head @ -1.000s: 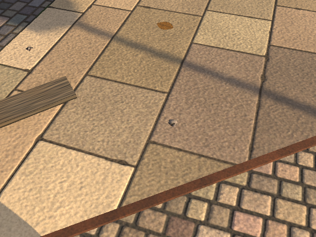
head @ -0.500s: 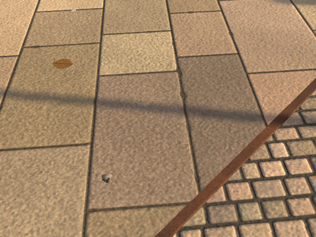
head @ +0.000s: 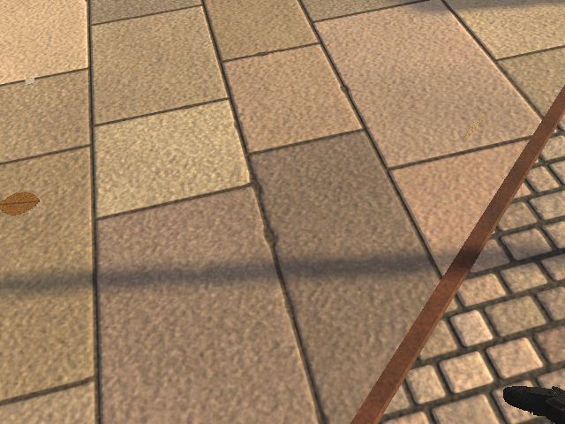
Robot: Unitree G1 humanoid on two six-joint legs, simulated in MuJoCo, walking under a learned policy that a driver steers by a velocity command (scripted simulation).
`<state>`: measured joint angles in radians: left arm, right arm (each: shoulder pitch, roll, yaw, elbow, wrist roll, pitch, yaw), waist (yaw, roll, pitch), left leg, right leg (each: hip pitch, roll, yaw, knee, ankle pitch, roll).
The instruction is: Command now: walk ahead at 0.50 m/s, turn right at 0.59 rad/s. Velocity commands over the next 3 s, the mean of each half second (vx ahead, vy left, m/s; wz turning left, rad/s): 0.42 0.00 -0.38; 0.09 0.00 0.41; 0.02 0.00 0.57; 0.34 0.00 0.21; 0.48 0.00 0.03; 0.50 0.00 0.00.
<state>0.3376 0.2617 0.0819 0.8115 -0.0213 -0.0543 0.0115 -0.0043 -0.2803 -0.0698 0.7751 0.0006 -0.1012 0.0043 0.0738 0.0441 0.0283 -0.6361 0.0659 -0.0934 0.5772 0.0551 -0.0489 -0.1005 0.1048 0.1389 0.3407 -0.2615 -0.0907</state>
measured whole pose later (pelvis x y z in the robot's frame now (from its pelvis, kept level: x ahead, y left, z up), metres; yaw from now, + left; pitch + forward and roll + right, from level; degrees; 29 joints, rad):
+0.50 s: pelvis +0.26 +0.02 +0.00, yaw -10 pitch +2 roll +2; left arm 0.07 0.27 0.05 0.67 0.00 -0.05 -0.01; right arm 0.33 -0.27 -0.06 0.91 0.02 -0.06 0.01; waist -0.09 -0.03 0.05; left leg -0.11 -0.02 0.05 0.32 -0.25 0.01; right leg -0.56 -0.05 0.06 0.62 -0.08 0.01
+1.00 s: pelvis +0.33 +0.02 -0.02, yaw +7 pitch +1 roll -2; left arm 0.11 0.30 0.09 0.78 0.01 0.02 0.04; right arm 0.20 -0.31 -0.07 0.73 -0.02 0.05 0.00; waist -0.01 -0.02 0.03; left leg -0.36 0.02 0.02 0.64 -0.33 0.05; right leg -0.44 -0.08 -0.10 0.80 -0.45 0.05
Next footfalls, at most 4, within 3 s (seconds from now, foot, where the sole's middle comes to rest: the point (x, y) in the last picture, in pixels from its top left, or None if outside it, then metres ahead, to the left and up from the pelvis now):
0.12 left None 0.27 0.14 -0.78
0.56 right None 0.42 -0.14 -0.78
0.94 left None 0.37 0.12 -0.78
1.42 right None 0.44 -0.10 -0.78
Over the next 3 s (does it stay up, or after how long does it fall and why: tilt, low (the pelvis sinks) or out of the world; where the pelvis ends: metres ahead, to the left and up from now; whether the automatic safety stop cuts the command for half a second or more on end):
stays up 0.93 0.38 0.00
